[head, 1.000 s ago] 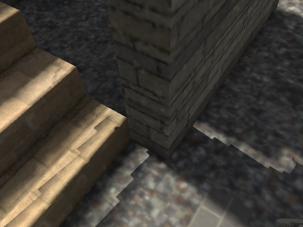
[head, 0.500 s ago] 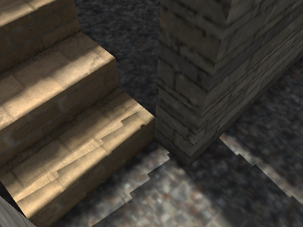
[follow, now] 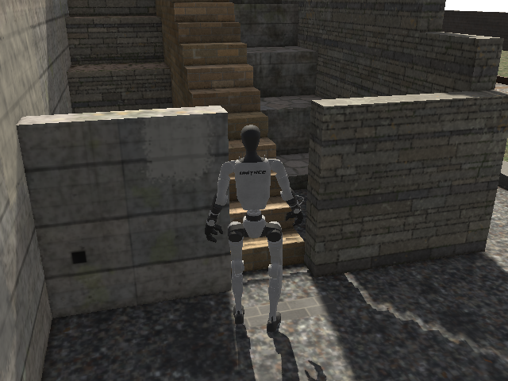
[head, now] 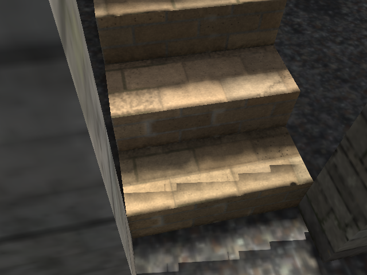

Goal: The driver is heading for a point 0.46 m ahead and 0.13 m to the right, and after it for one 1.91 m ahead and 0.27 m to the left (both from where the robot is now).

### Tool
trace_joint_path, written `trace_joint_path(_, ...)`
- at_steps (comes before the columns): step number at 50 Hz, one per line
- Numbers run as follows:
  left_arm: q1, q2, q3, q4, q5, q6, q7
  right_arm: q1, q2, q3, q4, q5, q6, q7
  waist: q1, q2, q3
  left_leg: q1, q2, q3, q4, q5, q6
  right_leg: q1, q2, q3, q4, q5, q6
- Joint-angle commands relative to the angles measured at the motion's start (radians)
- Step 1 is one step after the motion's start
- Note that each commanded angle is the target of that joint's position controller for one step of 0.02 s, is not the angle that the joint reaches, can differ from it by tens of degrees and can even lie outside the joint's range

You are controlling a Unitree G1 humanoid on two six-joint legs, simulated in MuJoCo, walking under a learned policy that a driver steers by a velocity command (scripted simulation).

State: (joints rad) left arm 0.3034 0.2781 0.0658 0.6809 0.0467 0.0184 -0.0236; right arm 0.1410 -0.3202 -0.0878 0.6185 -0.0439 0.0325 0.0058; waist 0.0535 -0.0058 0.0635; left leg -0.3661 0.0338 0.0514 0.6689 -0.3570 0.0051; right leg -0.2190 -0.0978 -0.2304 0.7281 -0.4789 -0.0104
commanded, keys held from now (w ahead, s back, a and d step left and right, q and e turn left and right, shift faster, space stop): w+q+shift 0.06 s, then w+shift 0.10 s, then w+e+shift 0.50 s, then w+q+shift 0.08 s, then q+shift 0.26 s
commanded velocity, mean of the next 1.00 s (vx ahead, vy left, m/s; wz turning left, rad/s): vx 0.22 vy -0.18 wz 0.00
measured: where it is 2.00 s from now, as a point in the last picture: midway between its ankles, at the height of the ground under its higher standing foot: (259, 261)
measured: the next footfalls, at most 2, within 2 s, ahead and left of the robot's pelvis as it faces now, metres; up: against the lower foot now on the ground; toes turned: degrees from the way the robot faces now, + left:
right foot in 0.54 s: +0.35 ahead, -0.33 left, +0.00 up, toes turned -7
left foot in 1.36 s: +0.48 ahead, -0.09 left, +0.00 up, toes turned +12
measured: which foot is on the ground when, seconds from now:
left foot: down 0.00-0.54, up 0.56-1.00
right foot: up 0.00-0.52, down 0.54-1.00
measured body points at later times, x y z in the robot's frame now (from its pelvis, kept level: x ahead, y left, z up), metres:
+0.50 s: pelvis +0.17 -0.14 -0.01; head +0.23 -0.13 +0.44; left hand +0.28 +0.14 -0.12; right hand +0.18 -0.49 -0.10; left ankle +0.01 +0.09 -0.72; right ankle +0.30 -0.31 -0.67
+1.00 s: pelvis +0.33 -0.26 +0.03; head +0.29 -0.34 +0.47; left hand +0.47 +0.00 -0.02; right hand +0.33 -0.55 -0.14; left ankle +0.41 -0.03 -0.45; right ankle +0.31 -0.32 -0.72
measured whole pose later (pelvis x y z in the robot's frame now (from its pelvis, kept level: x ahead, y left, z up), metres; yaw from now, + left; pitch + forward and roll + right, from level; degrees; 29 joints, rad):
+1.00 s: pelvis +0.33 -0.26 +0.03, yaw -4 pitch -4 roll +7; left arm 0.32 0.23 0.03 0.67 0.01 -0.02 0.08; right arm 0.40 -0.35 -0.12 0.75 0.01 0.08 -0.05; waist -0.08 0.09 -0.01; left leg -0.91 -0.17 -0.24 1.82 -0.11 -0.06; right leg -0.16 -0.08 -0.02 0.55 -0.32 -0.02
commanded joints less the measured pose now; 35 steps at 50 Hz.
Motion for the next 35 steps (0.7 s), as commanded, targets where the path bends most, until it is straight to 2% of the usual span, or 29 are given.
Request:
trace_joint_path(1,-0.093,0.009,-0.011,-0.200,0.019,0.004,-0.056,0.389,-0.293,-0.094,0.012,0.050,0.007,-0.039,-0.170,0.269,-0.239,0.461,0.448,-0.902,-0.451,-0.021,0.197,-0.563,0.095,0.239,0.516,-0.030,0.042)
trace_joint_path(2,-0.112,0.050,0.005,-0.180,0.033,0.014,-0.063,0.295,-0.250,-0.086,0.002,0.035,0.014,-0.045,-0.123,0.160,-0.090,0.371,0.420,-0.871,-0.458,-0.270,0.209,-0.632,0.053,0.270,0.606,0.029,0.057)
trace_joint_path(3,-0.168,0.044,0.006,-0.195,0.040,0.014,-0.050,0.247,-0.221,-0.078,-0.008,0.018,0.016,-0.057,-0.120,0.100,0.002,0.288,0.358,-0.742,-0.414,-0.184,0.181,-0.653,0.035,0.266,0.654,0.120,0.066)
trace_joint_path(4,-0.148,0.026,-0.003,-0.179,0.043,0.022,-0.032,0.215,-0.182,-0.063,0.002,0.005,0.013,-0.070,-0.084,0.071,0.024,0.245,0.305,-0.601,-0.346,0.051,0.153,-0.628,0.015,0.267,0.677,0.192,0.068)
trace_joint_path(6,-0.088,0.012,-0.010,-0.165,0.052,0.062,-0.021,0.216,-0.151,-0.051,0.022,0.018,-0.012,-0.079,-0.043,0.105,-0.033,0.201,0.239,-0.425,-0.240,0.491,0.114,-0.534,0.017,0.266,0.708,0.234,0.063)
trace_joint_path(7,-0.070,0.010,-0.014,-0.157,0.048,0.074,-0.023,0.232,-0.147,-0.048,0.033,0.019,-0.024,-0.077,-0.038,0.115,-0.063,0.200,0.220,-0.381,-0.198,0.634,0.103,-0.510,0.031,0.257,0.730,0.234,0.061)
trace_joint_path(8,-0.111,0.013,-0.021,-0.165,0.028,0.081,-0.019,0.267,-0.135,-0.041,0.055,0.020,-0.043,-0.076,-0.045,0.092,-0.061,0.188,0.257,-0.403,-0.182,0.816,0.101,-0.496,0.042,0.260,0.769,0.243,0.063)
trace_joint_path(10,-0.110,0.026,-0.020,-0.142,0.021,0.093,-0.018,0.292,-0.154,-0.047,0.065,0.023,-0.055,-0.074,-0.051,0.137,-0.096,0.221,0.247,-0.323,-0.168,0.901,0.097,-0.511,0.064,0.252,0.791,0.235,0.068)
trace_joint_path(12,-0.171,0.037,-0.012,-0.148,0.018,0.104,-0.018,0.349,-0.167,-0.053,0.088,0.022,-0.051,-0.080,-0.085,0.195,-0.078,0.268,0.246,-0.273,-0.164,0.879,0.097,-0.577,0.093,0.259,0.833,0.215,0.069)
trace_joint_path(13,-0.197,0.030,-0.010,-0.153,0.007,0.106,-0.018,0.394,-0.178,-0.060,0.107,0.012,-0.043,-0.086,-0.098,0.220,-0.077,0.289,0.253,-0.260,-0.171,0.844,0.097,-0.598,0.112,0.296,0.835,0.191,0.065)
trace_joint_path(16,-0.288,0.037,0.008,-0.170,0.004,0.116,-0.033,0.461,-0.187,-0.074,0.145,0.011,-0.043,-0.107,-0.129,0.251,-0.008,0.364,0.337,-0.268,-0.199,0.722,0.094,-0.748,0.156,0.427,0.888,0.147,0.057)
trace_joint_path(17,-0.186,0.063,0.006,-0.185,-0.060,0.096,-0.014,0.430,-0.145,-0.055,0.138,0.099,-0.056,-0.132,-0.056,0.243,0.024,0.445,0.373,-0.264,-0.177,0.778,0.091,-0.810,0.095,0.523,0.788,0.073,0.114)
trace_joint_path(18,-0.166,0.056,0.003,-0.184,-0.057,0.081,-0.015,0.393,-0.154,-0.053,0.118,0.116,-0.060,-0.154,-0.049,0.281,-0.012,0.468,0.319,-0.187,-0.147,0.705,0.065,-0.776,0.076,0.473,0.679,0.158,0.109)
trace_joint_path(19,-0.207,0.043,-0.006,-0.206,-0.060,0.079,-0.023,0.375,-0.176,-0.060,0.109,0.110,-0.059,-0.166,-0.061,0.308,-0.006,0.449,0.336,-0.171,-0.175,0.671,0.061,-0.737,0.044,0.416,0.585,0.196,0.115)
trace_joint_path(20,-0.331,0.011,-0.011,-0.214,0.010,0.120,-0.058,0.372,-0.239,-0.081,0.144,-0.010,-0.040,-0.164,-0.106,0.310,0.051,0.351,0.323,-0.116,-0.254,0.699,0.068,-0.672,0.055,0.272,0.494,0.149,0.096)
trace_joint_path(21,-0.372,-0.018,-0.026,-0.254,-0.004,0.142,-0.076,0.368,-0.256,-0.096,0.141,-0.014,-0.025,-0.166,-0.104,0.327,0.063,0.332,0.338,-0.092,-0.283,0.637,0.061,-0.608,0.005,0.239,0.393,0.176,0.076)
trace_joint_path(22,-0.357,-0.026,-0.030,-0.260,-0.024,0.157,-0.098,0.326,-0.247,-0.100,0.141,-0.005,-0.021,-0.176,-0.087,0.311,0.088,0.305,0.356,-0.069,-0.299,0.593,0.061,-0.563,-0.022,0.236,0.319,0.169,0.064)
trace_joint_path(23,-0.280,-0.019,-0.025,-0.266,-0.038,0.169,-0.106,0.296,-0.258,-0.113,0.133,0.009,-0.014,-0.187,-0.047,0.277,0.063,0.292,0.402,-0.043,-0.284,0.666,0.046,-0.480,-0.046,0.229,0.236,0.182,0.040)
trace_joint_path(24,-0.178,-0.008,-0.014,-0.246,-0.034,0.161,-0.106,0.199,-0.284,-0.121,0.114,0.013,-0.016,-0.175,0.016,0.257,-0.001,0.258,0.379,0.026,-0.245,0.676,0.032,-0.314,-0.029,0.185,0.125,0.165,0.017)
trace_joint_path(25,-0.039,0.010,-0.001,-0.207,-0.037,0.147,-0.101,0.115,-0.316,-0.130,0.094,0.048,-0.030,-0.156,0.087,0.226,-0.088,0.193,0.330,0.078,-0.104,0.757,0.042,-0.076,0.021,0.124,0.064,0.225,-0.004)
trace_joint_path(26,0.065,0.020,0.005,-0.151,-0.039,0.119,-0.090,0.079,-0.321,-0.124,0.095,0.070,-0.042,-0.134,0.151,0.190,-0.163,0.149,0.287,0.108,0.067,0.741,0.070,0.104,0.092,0.057,-0.029,0.216,-0.017)
trace_joint_path(27,0.199,0.061,0.020,-0.072,-0.010,0.090,-0.086,0.092,-0.250,-0.101,0.085,0.082,-0.049,-0.128,0.184,-0.015,-0.236,0.070,0.152,0.118,0.359,0.387,0.068,0.252,0.168,0.115,-0.161,0.265,-0.067)
trace_joint_path(28,0.152,0.177,0.020,-0.086,0.005,0.064,-0.104,0.153,-0.013,-0.026,0.043,0.076,-0.015,-0.108,0.083,-0.480,-0.200,-0.256,-0.077,0.120,0.761,-0.448,0.041,0.242,-0.011,0.464,-0.262,0.581,-0.194)
trace_joint_path(29,0.016,0.397,0.060,-0.154,-0.052,-0.026,-0.059,0.221,-0.015,-0.017,-0.048,0.025,-0.010,-0.110,-0.087,-0.681,-0.323,-0.370,-0.060,-0.222,0.925,-0.345,-0.036,0.244,-0.166,1.014,-0.440,0.442,-0.202)
trace_joint_path(30,0.060,0.285,0.048,-0.137,-0.042,-0.115,-0.063,0.278,-0.095,-0.022,0.017,0.054,-0.006,-0.110,-0.038,-0.333,-0.343,-0.362,-0.065,-0.280,0.916,-0.218,-0.047,0.258,-0.261,1.130,-0.465,0.462,-0.093)
trace_joint_path(31,0.069,0.259,0.038,-0.109,-0.058,-0.145,-0.061,0.261,-0.095,-0.019,0.047,0.059,0.006,-0.112,-0.047,-0.208,-0.283,-0.339,-0.035,-0.276,0.835,-0.142,-0.045,0.225,-0.219,1.007,-0.406,0.405,-0.013)
trace_joint_path(32,0.007,0.260,0.046,-0.105,-0.090,-0.144,-0.042,0.195,-0.110,-0.019,0.043,0.042,0.016,-0.113,-0.053,-0.183,-0.275,-0.333,-0.009,-0.275,0.759,-0.050,-0.037,0.216,-0.165,0.940,-0.391,0.296,0.064)
trace_joint_path(33,-0.027,0.231,0.044,-0.100,-0.097,-0.124,-0.007,0.109,-0.125,-0.020,0.022,0.049,0.025,-0.097,-0.056,-0.194,-0.250,-0.306,0.003,-0.279,0.720,0.033,-0.031,0.173,-0.140,0.848,-0.371,0.267,0.088)
trace_joint_path(35,-0.091,0.173,0.026,-0.118,-0.072,-0.103,0.056,0.066,-0.150,-0.023,0.036,0.051,0.035,-0.070,-0.065,-0.216,-0.222,-0.205,0.021,-0.250,0.647,0.132,-0.025,0.047,-0.132,0.677,-0.407,0.337,0.110)
Velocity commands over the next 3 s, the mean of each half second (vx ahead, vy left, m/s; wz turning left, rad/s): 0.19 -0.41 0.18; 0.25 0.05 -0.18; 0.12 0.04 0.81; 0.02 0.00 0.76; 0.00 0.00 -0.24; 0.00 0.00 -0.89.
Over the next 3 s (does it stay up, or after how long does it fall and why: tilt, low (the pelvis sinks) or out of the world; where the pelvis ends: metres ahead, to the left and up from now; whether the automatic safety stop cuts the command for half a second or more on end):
stays up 0.24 -0.21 0.02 its command is cut before an obstacle from the start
